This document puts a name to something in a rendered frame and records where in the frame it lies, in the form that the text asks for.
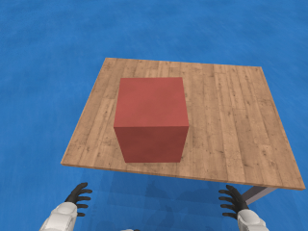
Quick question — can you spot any right robot hand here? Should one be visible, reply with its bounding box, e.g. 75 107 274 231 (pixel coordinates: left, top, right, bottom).
218 185 249 220

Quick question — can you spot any carton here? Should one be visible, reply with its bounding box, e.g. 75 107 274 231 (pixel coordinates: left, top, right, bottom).
114 77 190 163

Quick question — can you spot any left robot hand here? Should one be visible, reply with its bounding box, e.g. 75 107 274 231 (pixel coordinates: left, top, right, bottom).
64 182 92 217

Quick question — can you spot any robot left forearm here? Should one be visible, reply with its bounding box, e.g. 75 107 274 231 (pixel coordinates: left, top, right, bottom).
39 202 78 231

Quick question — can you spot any robot right forearm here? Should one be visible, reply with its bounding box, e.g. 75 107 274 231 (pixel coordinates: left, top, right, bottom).
237 209 269 231

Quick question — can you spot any table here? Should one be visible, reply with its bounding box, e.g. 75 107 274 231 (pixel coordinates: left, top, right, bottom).
60 57 306 205

